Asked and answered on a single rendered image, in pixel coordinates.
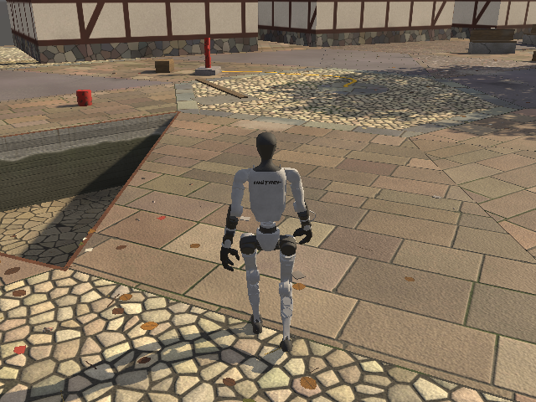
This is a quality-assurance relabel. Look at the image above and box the left robot hand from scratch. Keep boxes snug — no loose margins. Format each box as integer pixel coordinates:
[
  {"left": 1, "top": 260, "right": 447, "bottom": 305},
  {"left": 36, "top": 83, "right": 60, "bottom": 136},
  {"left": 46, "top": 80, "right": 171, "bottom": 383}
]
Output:
[{"left": 220, "top": 246, "right": 240, "bottom": 271}]

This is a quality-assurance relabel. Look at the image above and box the robot left shin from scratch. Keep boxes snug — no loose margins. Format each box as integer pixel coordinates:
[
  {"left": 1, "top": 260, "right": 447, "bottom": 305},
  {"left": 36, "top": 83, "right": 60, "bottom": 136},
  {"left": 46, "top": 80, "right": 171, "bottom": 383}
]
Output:
[{"left": 246, "top": 271, "right": 260, "bottom": 323}]

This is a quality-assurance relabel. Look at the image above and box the right robot hand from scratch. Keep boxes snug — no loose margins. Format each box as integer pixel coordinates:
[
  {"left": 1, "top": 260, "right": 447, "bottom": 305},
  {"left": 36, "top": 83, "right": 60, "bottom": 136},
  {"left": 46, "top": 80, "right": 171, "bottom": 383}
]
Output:
[{"left": 293, "top": 227, "right": 312, "bottom": 245}]

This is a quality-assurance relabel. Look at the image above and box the right robot forearm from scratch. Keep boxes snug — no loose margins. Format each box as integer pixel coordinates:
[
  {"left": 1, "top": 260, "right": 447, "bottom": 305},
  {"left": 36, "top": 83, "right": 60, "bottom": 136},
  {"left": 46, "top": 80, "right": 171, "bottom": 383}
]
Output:
[{"left": 297, "top": 199, "right": 312, "bottom": 231}]

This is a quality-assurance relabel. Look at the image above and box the robot left upper arm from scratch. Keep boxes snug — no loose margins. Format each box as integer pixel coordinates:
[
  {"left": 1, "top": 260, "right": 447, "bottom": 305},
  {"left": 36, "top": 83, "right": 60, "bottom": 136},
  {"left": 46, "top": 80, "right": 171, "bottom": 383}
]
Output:
[{"left": 230, "top": 168, "right": 250, "bottom": 217}]

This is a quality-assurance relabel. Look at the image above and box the robot right upper arm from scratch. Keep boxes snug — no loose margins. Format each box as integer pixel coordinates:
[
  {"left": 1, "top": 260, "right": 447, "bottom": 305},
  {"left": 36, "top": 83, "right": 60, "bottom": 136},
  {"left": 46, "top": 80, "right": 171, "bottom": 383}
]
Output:
[{"left": 284, "top": 167, "right": 307, "bottom": 213}]

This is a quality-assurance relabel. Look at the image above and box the humanoid robot head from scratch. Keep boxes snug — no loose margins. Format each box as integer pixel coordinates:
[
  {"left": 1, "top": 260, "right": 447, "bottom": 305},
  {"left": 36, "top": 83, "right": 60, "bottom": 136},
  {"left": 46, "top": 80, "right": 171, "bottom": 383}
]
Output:
[{"left": 253, "top": 131, "right": 281, "bottom": 172}]

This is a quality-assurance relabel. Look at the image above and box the left robot forearm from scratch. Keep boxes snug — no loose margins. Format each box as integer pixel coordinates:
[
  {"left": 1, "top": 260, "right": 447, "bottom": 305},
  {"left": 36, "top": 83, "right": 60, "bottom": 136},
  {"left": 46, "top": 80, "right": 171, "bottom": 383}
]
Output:
[{"left": 221, "top": 205, "right": 239, "bottom": 248}]

